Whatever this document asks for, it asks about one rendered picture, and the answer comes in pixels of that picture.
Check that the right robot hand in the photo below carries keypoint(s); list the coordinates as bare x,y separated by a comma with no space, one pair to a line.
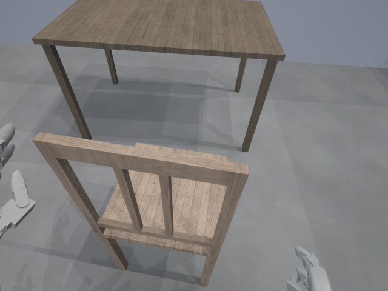
315,279

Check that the table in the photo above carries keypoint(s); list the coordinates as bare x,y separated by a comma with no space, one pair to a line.
227,28

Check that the left robot hand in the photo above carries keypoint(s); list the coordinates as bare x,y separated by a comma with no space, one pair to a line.
20,206

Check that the chair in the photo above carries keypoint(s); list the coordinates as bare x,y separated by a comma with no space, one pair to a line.
165,197

